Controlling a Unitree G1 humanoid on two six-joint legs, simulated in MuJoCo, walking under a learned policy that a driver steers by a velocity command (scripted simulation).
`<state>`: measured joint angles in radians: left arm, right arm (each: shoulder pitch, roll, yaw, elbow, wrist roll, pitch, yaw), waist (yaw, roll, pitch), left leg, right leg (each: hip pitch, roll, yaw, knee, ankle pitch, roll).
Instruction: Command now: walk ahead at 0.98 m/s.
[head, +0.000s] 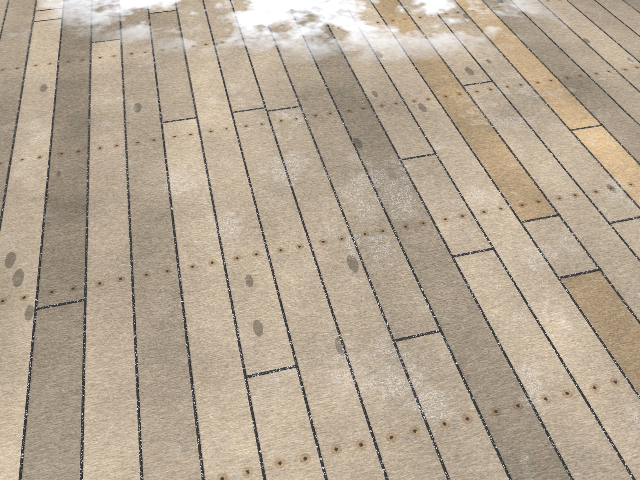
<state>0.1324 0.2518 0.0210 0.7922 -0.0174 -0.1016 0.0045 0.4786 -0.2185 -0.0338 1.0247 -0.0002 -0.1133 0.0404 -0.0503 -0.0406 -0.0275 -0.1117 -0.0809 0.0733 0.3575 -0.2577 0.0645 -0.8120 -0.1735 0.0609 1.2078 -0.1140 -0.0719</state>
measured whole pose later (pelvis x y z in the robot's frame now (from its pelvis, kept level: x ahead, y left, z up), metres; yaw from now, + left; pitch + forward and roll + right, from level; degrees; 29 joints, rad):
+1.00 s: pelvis +0.43 -0.06 -0.01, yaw -11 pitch +2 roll +1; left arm 0.17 0.29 0.08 0.83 -0.02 0.06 -0.01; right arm 0.10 -0.28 -0.09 0.87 0.01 0.00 -0.08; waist 0.01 0.01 0.03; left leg -0.33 0.13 0.16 0.51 -0.19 -0.05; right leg -0.42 -0.05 -0.06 0.76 -0.34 -0.01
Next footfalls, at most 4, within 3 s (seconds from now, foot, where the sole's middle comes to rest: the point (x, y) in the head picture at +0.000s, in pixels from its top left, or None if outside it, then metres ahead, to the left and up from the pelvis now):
0.24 right None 0.47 -0.14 -0.78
0.66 left None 0.53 0.10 -0.78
1.02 right None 0.46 -0.18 -0.78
1.66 left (334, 415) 0.69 -0.03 -0.78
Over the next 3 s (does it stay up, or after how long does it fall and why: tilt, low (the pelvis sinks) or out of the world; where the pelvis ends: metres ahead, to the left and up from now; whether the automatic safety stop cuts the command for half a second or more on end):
stays up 1.61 -0.50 -0.01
